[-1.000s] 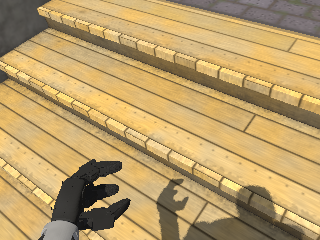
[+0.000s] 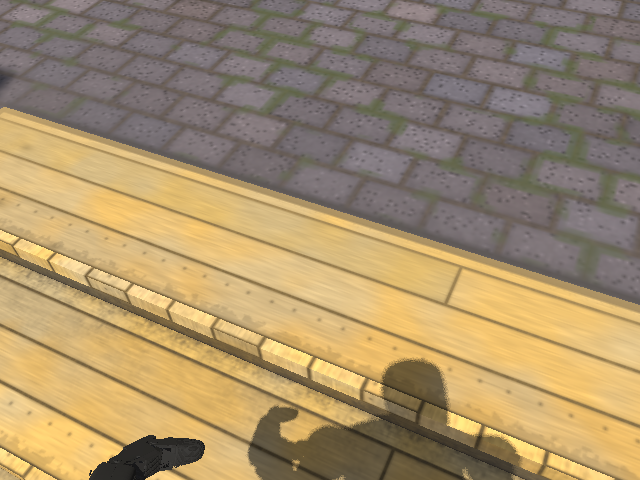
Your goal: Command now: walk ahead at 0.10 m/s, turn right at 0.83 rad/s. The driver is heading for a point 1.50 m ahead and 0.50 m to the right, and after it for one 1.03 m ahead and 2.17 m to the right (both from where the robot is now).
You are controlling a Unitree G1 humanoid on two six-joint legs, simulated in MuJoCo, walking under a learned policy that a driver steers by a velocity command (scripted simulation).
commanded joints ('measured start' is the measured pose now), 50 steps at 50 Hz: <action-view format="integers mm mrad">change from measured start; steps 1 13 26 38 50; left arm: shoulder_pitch -104 160 182 147 -30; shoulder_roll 168 214 195 152 77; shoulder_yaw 92 117 103 105 67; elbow -113 -67 -132 -72 -98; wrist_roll -6 -34 -51 -54 -26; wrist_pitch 1 30 36 30 2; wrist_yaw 4 98 141 102 97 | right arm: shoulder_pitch -29 -199 -309 -217 -133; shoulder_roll -88 -25 2 -59 -54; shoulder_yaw -42 -14 14 -20 9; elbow -118 -260 -345 -243 -288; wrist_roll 15 30 40 53 32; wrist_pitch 25 7 -8 -4 30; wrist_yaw -39 -54 -22 13 -49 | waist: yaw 31 112 143 153 58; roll -57 -120 -124 -174 172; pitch -12 -76 -54 -70 81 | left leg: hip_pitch -259 -324 -253 455 467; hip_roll -5 -103 -192 -44 89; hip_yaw -87 -147 -136 -65 -327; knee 156 215 313 -961 -1044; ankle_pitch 55 82 -25 236 238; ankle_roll -60 -70 -44 31 311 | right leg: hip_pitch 126 318 392 194 -272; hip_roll -240 -129 -112 -13 -14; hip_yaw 444 627 751 652 -29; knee -307 -307 -269 -265 518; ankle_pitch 392 289 503 188 0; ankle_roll -124 -45 -133 -32 230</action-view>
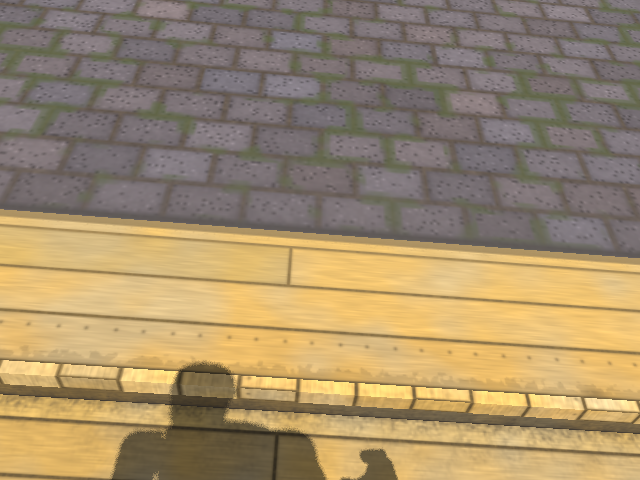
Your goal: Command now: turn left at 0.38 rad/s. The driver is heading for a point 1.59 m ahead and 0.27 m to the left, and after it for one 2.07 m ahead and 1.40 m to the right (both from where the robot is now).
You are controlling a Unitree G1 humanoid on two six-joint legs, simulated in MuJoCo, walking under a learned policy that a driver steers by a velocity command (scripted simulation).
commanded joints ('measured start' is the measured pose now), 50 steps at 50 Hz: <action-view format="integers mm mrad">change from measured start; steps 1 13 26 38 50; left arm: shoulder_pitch -249 -63 -61 -39 -100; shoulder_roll -1 158 60 65 37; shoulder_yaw -18 38 -8 17 -1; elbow -167 -21 -82 -15 -113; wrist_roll -10 29 7 -43 -33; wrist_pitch -46 -81 -82 -71 -71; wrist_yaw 11 -26 2 -19 -80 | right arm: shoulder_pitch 16 29 -56 0 -28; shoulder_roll -192 -130 -121 -194 -277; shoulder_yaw -67 -104 -37 -59 -105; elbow -102 -120 -114 -105 -21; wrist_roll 3 71 4 -39 -5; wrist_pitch -10 11 -8 -24 -103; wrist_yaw -18 5 49 10 -1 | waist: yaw -74 -21 46 -51 -8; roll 262 -249 -49 193 194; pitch -20 -100 -61 -143 -45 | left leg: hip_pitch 178 -447 -447 203 139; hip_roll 157 -160 45 388 412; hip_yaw -300 -90 34 -131 83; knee -230 310 489 -237 -472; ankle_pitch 166 -297 -79 328 -377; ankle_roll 198 -26 -170 267 151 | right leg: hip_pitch -139 540 485 -143 -163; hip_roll -21 -382 -346 -113 -212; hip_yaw -49 346 77 -43 -121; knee -328 -1168 -1128 -129 -228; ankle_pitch -16 317 430 -252 13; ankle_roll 5 -290 -432 -65 -108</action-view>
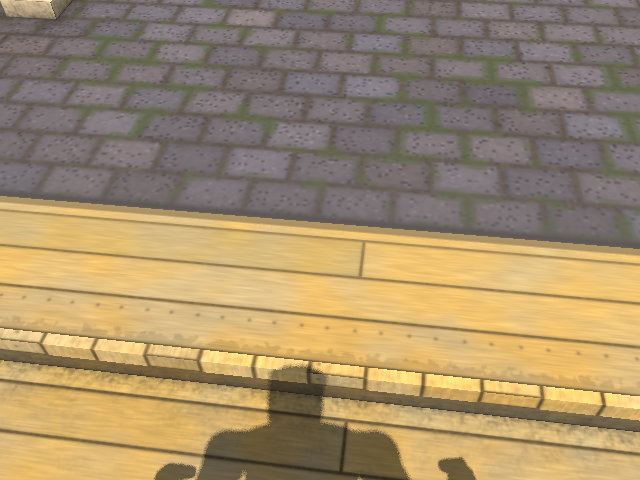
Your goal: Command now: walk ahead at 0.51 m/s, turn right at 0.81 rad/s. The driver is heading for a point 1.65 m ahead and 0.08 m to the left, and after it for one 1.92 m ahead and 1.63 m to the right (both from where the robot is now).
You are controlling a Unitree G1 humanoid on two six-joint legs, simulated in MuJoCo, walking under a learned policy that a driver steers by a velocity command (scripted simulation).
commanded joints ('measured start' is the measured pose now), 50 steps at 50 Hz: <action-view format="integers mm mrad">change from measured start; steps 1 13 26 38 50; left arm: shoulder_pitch -42 326 196 -240 134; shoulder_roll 35 183 312 -197 -50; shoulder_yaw -4 37 -12 -184 -40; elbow -95 34 220 -242 -14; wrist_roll -3 21 7 65 11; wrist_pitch -24 -113 -159 -182 -160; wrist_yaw -19 -26 86 -55 51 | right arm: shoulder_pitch -103 -325 -23 158 1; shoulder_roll -172 -24 -94 52 95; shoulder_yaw -56 28 17 55 22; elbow -60 -110 -133 151 -96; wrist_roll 7 99 39 23 39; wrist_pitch -32 -94 -13 -23 -64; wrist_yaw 17 104 108 84 120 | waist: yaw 25 162 -275 122 81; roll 128 -126 -260 -73 -234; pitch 36 98 -253 259 -28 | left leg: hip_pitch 8 -1156 -51 -399 -781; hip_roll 267 -33 -277 -137 -166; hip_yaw -193 -346 92 -728 -404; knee -349 1302 935 -216 1477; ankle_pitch -379 -22 -73 -216 42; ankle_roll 143 20 113 269 116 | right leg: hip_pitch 10 843 466 -578 582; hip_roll -40 -324 -128 73 -305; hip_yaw -7 684 -175 35 933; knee -81 -1052 -838 889 -990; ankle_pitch -25 -254 2149 -20 -490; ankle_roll -58 -405 -150 -118 -322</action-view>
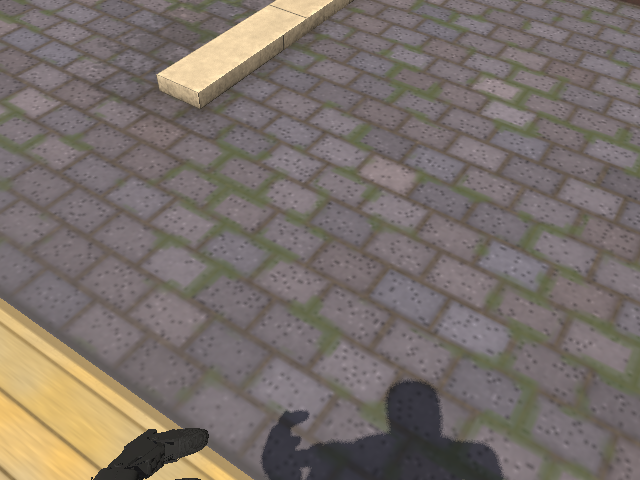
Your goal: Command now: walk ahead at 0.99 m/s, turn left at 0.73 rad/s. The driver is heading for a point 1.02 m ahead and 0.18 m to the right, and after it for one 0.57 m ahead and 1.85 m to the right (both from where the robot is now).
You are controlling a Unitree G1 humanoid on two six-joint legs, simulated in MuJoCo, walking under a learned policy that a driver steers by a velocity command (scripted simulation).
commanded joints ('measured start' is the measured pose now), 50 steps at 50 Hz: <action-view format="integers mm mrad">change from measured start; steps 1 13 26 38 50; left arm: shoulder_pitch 214 345 147 249 59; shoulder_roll -26 249 52 420 164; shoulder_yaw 50 104 84 194 102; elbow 157 326 130 102 89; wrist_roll -5 -34 -65 14 44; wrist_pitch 20 0 95 120 66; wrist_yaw -18 -23 -54 -63 -30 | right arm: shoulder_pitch -188 -498 -153 -98 -156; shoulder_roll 165 -5 67 19 -49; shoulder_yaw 57 61 -2 -12 -8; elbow -278 -380 -102 -143 -101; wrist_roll -7 22 -26 -44 -8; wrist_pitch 0 -31 -47 -36 51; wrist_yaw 42 36 2 -23 -79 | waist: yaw -24 -18 -11 -7 -57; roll -119 -67 68 -472 -48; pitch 97 130 123 -16 -146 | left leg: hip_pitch -605 -140 198 -271 -171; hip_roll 107 154 404 43 220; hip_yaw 126 284 152 358 144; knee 495 -657 -1187 166 -266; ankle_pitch -12 163 78 -508 27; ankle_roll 29 -85 15 -194 -192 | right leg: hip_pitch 455 485 -158 846 404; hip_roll -272 -132 -121 -14 -77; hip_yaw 757 147 202 353 234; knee -801 -1038 302 -471 -754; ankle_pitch -330 416 219 1310 967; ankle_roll -234 -227 -97 -305 -255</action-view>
